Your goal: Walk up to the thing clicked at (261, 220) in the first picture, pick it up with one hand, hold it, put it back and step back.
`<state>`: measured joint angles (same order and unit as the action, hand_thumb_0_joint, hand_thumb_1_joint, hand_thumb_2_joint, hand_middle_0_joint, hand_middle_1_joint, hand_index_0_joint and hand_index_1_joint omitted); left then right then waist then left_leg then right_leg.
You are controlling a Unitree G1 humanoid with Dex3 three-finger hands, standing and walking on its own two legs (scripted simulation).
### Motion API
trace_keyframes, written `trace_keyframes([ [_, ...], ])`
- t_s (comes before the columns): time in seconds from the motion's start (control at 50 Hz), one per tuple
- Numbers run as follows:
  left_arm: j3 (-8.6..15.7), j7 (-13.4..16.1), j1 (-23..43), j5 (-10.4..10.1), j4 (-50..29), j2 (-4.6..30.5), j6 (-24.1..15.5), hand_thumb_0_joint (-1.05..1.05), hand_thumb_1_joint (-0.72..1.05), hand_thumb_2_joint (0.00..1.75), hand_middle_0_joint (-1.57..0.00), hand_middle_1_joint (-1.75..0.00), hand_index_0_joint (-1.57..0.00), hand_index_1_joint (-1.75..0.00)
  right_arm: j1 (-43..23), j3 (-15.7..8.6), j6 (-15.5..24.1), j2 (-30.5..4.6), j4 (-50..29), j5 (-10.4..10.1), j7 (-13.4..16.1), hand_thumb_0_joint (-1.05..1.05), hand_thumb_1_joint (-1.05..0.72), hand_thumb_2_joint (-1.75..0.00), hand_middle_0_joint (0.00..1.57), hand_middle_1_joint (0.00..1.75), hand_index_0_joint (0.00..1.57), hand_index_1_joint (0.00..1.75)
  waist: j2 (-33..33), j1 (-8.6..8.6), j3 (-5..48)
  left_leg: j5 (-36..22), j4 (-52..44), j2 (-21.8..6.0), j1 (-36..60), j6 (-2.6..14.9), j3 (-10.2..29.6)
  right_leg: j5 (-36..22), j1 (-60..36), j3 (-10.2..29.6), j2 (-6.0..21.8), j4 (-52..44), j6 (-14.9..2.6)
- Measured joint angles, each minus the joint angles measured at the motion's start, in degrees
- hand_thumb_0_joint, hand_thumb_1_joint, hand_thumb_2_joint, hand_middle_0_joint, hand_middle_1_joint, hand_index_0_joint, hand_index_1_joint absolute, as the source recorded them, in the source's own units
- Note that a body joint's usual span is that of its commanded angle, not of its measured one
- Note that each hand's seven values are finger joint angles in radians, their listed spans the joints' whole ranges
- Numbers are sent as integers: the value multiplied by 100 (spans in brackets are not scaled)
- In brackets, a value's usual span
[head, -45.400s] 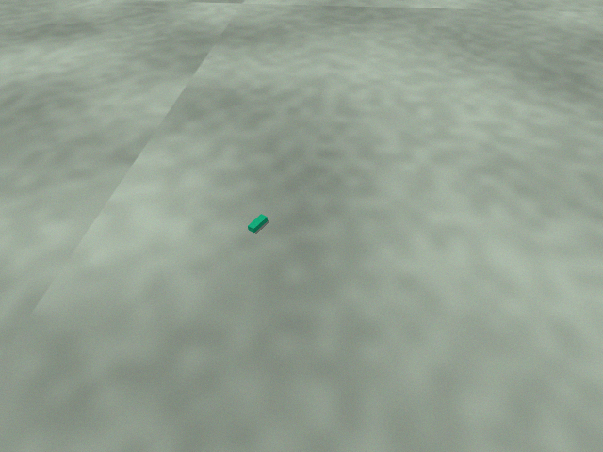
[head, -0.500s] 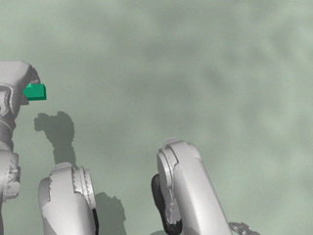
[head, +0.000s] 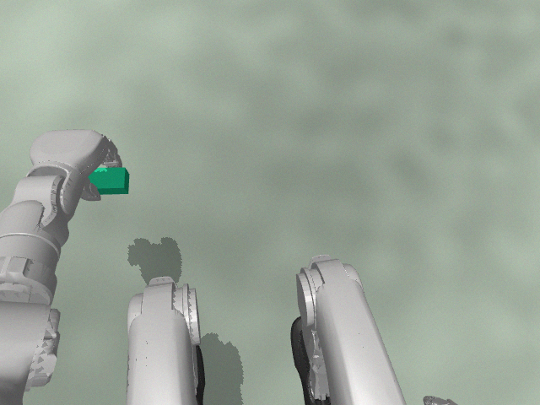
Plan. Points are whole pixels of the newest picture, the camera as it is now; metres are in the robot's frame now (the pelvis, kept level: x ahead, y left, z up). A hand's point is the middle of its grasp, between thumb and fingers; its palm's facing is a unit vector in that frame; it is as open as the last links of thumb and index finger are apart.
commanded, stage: lift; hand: left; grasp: from above
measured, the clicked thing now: (95, 181) +0.49 +0.25 -0.16
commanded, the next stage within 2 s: hold in 1.28 s
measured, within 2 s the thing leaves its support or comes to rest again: neither
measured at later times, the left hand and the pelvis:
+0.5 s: hand out of the picture +0.39 +0.25 +0.07, palm faces -0.45 -0.05 -0.89, open 6.5 cm; pelvis +0.01 +0.00 +0.15, yaw +3 degrees
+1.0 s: hand out of the picture +0.36 +0.23 +0.22, palm faces -0.44 -0.06 -0.90, open 6.5 cm; pelvis +0.04 +0.00 +0.30, yaw +4 degrees
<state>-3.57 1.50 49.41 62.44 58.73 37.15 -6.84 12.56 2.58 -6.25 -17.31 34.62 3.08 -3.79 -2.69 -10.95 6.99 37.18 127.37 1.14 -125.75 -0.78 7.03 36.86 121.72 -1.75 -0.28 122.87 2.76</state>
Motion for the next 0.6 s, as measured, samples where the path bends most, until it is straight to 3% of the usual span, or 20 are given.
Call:
trace_keyframes([
  [0.2,-204,-123,-698,-288,-862,-190,-82,0,55,0,-100,-14,-104,-8,-217,-166,-4,72,-35,-212,213,0,-91,-90,20,30,20,30,-2,330,266,-68,-805,-40,904,52,-147,-73,-851,91,37,-747,30],
  [0.38,-373,-90,-1465,-445,-1471,-483,223,0,54,0,-101,-11,-105,-6,-345,-241,46,268,64,-379,392,0,-90,-90,20,30,20,30,-22,472,359,-141,-1852,-119,2197,47,-250,-185,-2057,139,34,-1739,19],
  [0.6,-465,-55,-2505,-576,-2078,-781,323,0,54,0,-103,-9,-107,-4,-235,-297,167,359,286,-508,608,1,-90,-90,20,30,20,30,-21,601,314,-408,-3456,-197,4160,28,-391,-472,-3923,206,30,-3264,-39],
])
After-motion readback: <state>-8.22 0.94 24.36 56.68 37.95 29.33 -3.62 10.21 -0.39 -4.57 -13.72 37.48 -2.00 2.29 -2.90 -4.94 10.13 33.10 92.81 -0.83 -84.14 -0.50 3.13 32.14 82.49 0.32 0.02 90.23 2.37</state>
